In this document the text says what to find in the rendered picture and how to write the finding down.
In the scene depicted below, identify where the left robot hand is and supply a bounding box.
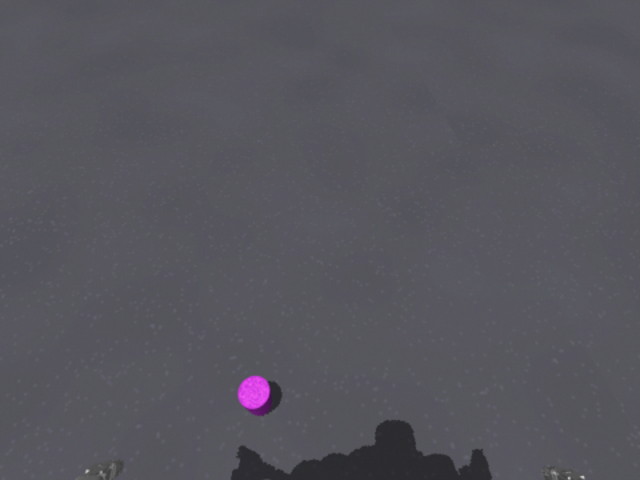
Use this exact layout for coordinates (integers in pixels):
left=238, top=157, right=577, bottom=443
left=75, top=460, right=124, bottom=480

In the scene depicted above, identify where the cup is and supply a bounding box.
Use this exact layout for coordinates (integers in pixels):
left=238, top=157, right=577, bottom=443
left=238, top=376, right=272, bottom=416

